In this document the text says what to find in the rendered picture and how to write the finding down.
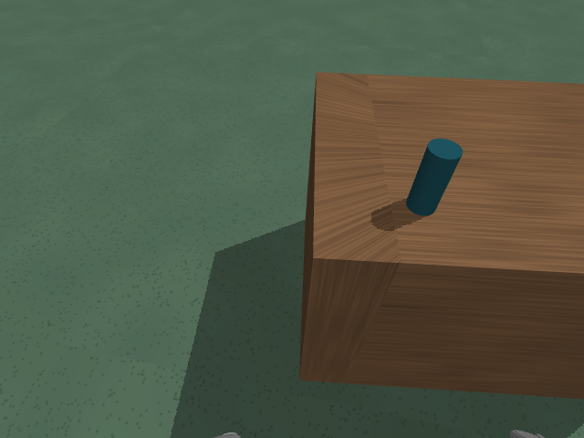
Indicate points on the can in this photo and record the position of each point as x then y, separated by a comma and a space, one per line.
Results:
435, 172

